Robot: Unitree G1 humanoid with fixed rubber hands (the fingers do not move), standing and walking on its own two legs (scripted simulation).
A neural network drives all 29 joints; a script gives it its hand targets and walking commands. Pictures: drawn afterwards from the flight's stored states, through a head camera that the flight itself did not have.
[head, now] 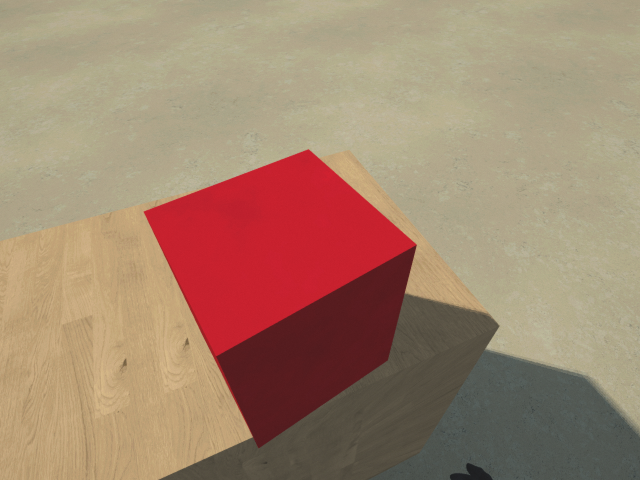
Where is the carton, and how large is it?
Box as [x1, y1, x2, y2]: [144, 149, 416, 447]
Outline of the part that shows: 308,149 144,211 194,318 258,447 387,360 416,245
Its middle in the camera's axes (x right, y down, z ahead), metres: -0.05 +0.07 +0.48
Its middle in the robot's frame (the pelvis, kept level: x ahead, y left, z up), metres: +0.34 +0.05 +0.07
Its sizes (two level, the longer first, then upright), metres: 0.210 0.200 0.250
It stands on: a pedestal, 0.71 m high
